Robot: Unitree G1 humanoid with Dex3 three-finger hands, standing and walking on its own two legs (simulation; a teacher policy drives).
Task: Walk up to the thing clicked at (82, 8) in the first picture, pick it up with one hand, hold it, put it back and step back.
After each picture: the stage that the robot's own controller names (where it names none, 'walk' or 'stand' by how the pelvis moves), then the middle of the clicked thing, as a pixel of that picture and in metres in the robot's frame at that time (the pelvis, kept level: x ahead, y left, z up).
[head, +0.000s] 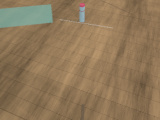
stand; (82, 12) +1.94 +0.04 -0.65
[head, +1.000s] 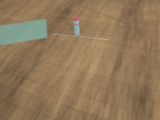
walk; (76, 26) +1.81 +0.23 -0.65
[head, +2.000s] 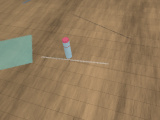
walk; (67, 48) +1.24 +0.29 -0.65
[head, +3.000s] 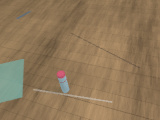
walk; (63, 82) +0.83 +0.28 -0.65
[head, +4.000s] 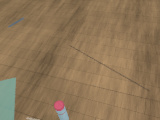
walk; (61, 112) +0.53 +0.25 -0.65
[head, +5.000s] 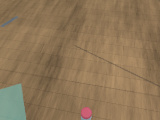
stand; (85, 119) +0.46 -0.01 -0.61
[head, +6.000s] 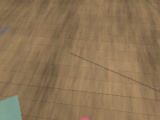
stand; out of the picture +0.41 +0.03 -0.64
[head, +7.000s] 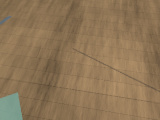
stand; out of the picture +0.33 -0.02 -0.64
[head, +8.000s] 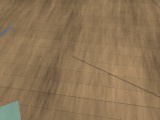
walk; out of the picture +0.33 +0.01 -0.65
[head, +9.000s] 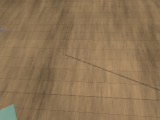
walk; out of the picture +0.32 +0.05 -0.64
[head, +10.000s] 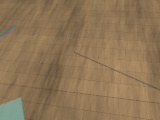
walk; out of the picture +0.33 +0.05 -0.64
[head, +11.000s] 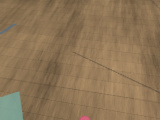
stand; out of the picture +0.42 +0.03 -0.62
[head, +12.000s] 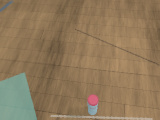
stand; (92, 105) +0.45 -0.02 -0.63
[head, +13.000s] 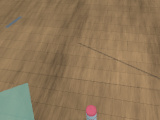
stand; (91, 116) +0.46 +0.02 -0.64
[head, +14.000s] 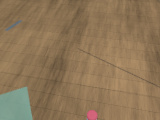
stand; out of the picture +0.46 -0.03 -0.65
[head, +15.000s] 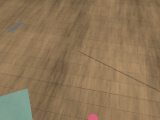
stand; out of the picture +0.45 -0.04 -0.66
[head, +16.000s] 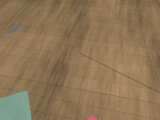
stand; out of the picture +0.44 -0.03 -0.66
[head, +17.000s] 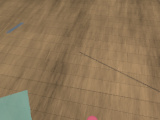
go down; out of the picture +0.43 -0.03 -0.66
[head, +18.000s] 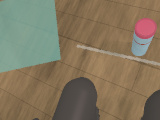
go down; (141, 40) +0.53 -0.10 -0.27
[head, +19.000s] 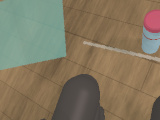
approach; (152, 35) +0.52 -0.13 -0.22
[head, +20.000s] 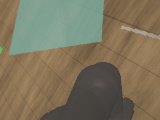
close in; out of the picture +0.52 -0.18 -0.17
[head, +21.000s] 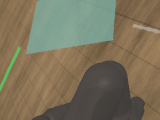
go down; out of the picture +0.53 -0.18 -0.18
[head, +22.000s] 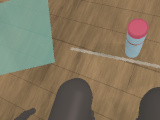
go down; (134, 41) +0.53 -0.11 -0.25
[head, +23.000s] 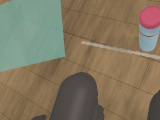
go down; (148, 32) +0.53 -0.13 -0.21
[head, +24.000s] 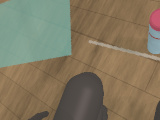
go down; (158, 35) +0.53 -0.14 -0.21
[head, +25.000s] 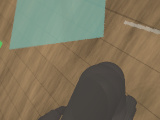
close in; out of the picture +0.52 -0.18 -0.18
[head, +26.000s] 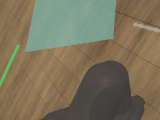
go down; out of the picture +0.53 -0.18 -0.19
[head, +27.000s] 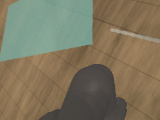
go down; out of the picture +0.53 -0.17 -0.18
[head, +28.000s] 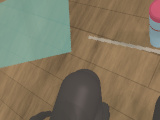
go down; out of the picture +0.53 -0.14 -0.19
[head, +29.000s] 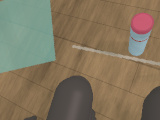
go down; (138, 37) +0.53 -0.12 -0.21
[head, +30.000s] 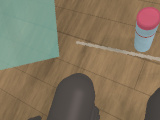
go down; (144, 33) +0.53 -0.13 -0.20
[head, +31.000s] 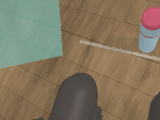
close in; (149, 33) +0.53 -0.13 -0.20
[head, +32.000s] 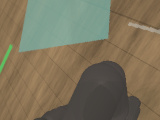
close in; out of the picture +0.52 -0.18 -0.18
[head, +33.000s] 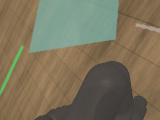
close; out of the picture +0.53 -0.18 -0.19
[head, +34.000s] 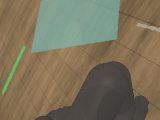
approach; out of the picture +0.53 -0.18 -0.20
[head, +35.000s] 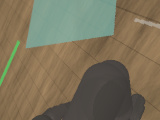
approach; out of the picture +0.52 -0.18 -0.18
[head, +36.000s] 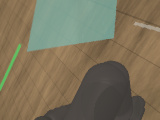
approach; out of the picture +0.52 -0.18 -0.18
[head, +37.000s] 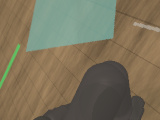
close; out of the picture +0.52 -0.18 -0.18
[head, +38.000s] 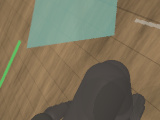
approach; out of the picture +0.52 -0.18 -0.18
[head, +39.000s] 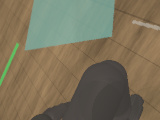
approach; out of the picture +0.52 -0.18 -0.18
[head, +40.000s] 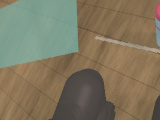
lift; out of the picture +0.53 -0.16 -0.20
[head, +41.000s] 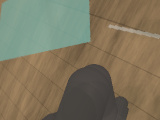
close in; out of the picture +0.52 -0.17 -0.18
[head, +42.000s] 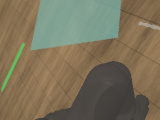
close; out of the picture +0.53 -0.19 -0.20
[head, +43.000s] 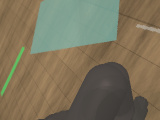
approach; out of the picture +0.53 -0.19 -0.19
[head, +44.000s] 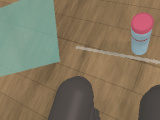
close in; (140, 37) +0.53 -0.13 -0.22
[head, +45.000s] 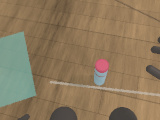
lift; (100, 73) +0.51 -0.05 -0.41
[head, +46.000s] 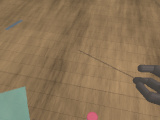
close; out of the picture +0.46 -0.04 -0.61
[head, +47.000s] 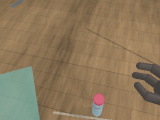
hold; (97, 105) +0.47 -0.04 -0.57
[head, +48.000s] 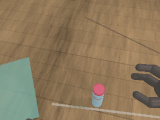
crouch; (97, 96) +0.48 -0.04 -0.52
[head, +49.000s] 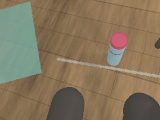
crouch; (115, 51) +0.53 -0.07 -0.30
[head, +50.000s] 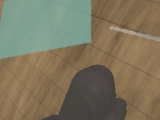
lower; out of the picture +0.53 -0.16 -0.18
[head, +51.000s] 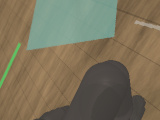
lower; out of the picture +0.53 -0.18 -0.18
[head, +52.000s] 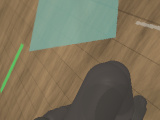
lower; out of the picture +0.53 -0.18 -0.19
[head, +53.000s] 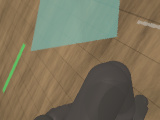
lower; out of the picture +0.53 -0.18 -0.19
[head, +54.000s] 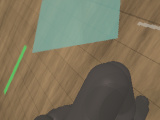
lower; out of the picture +0.53 -0.18 -0.20
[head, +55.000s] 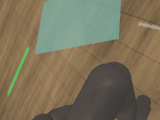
lower; out of the picture +0.56 -0.17 -0.20
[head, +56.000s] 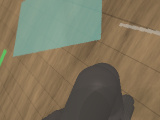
rise; out of the picture +0.70 -0.19 -0.27
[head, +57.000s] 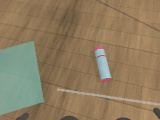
stand; (102, 63) +0.67 -0.05 -0.56
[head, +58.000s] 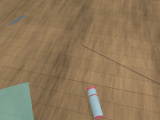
stand; (94, 102) +0.64 -0.05 -0.69
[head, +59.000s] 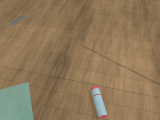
withdraw; (98, 101) +0.64 -0.08 -0.69
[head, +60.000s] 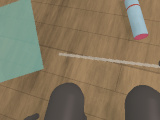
withdraw; (135, 16) +0.73 -0.19 -0.35
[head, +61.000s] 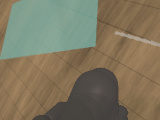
lower; out of the picture +0.69 -0.35 -0.25
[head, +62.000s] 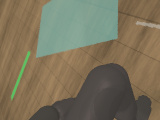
hold; out of the picture +0.70 -0.41 -0.31
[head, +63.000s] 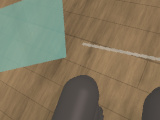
rise; out of the picture +0.74 -0.40 -0.32
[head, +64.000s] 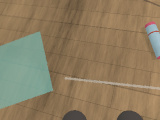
stand; (155, 40) +0.74 -0.35 -0.57
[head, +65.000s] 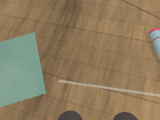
stand; out of the picture +0.75 -0.44 -0.55
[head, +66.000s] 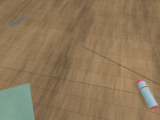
stand; (146, 93) +0.75 -0.48 -0.68
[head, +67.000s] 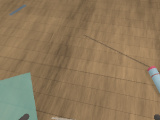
withdraw; (158, 80) +0.77 -0.55 -0.66
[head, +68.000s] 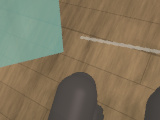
rise; out of the picture +0.77 -0.77 -0.28
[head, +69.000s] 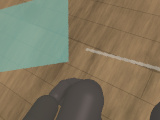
close; out of the picture +0.75 -0.87 -0.29
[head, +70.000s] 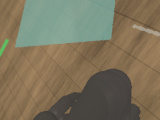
stand; out of the picture +0.64 -1.04 -0.27
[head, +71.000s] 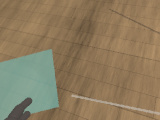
withdraw; out of the picture +0.85 -0.94 -0.60
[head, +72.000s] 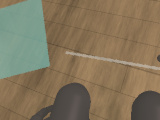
lower; out of the picture +0.87 -1.08 -0.34
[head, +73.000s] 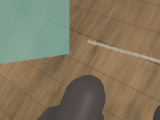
lower; out of the picture +0.75 -1.25 -0.27
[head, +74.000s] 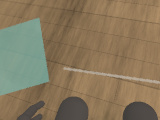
walk; out of the picture +0.92 -1.23 -0.42
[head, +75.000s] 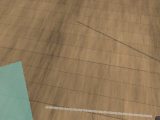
go down; out of the picture +0.96 -1.25 -0.64
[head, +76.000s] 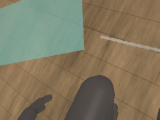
crouch; out of the picture +0.88 -1.46 -0.36
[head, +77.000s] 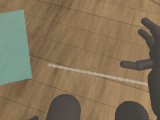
withdraw; out of the picture +1.00 -1.46 -0.40
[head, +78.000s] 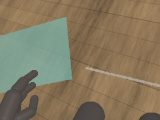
stand; out of the picture +0.92 -1.59 -0.50
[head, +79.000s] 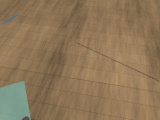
stand; out of the picture +1.05 -1.57 -0.68
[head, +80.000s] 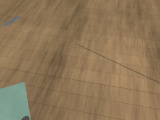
stand; out of the picture +1.06 -1.65 -0.68
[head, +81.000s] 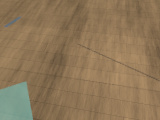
stand; out of the picture +1.07 -1.73 -0.69
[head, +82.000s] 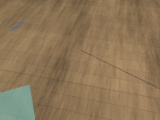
stand; out of the picture +1.07 -1.82 -0.74
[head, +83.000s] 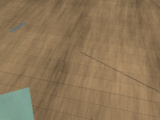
stand; out of the picture +1.04 -1.89 -0.75
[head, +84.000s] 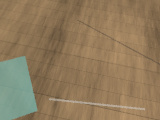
walk; out of the picture +1.11 -1.99 -0.72
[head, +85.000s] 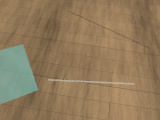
walk; out of the picture +1.55 -1.90 -0.73
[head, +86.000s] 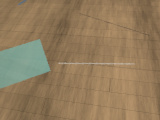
stand; out of the picture +1.86 -1.84 -0.73
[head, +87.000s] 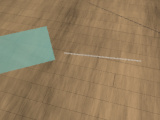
stand; out of the picture +1.66 -2.04 -0.72
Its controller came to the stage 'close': yes
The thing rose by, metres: 0.00
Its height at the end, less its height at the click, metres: -0.09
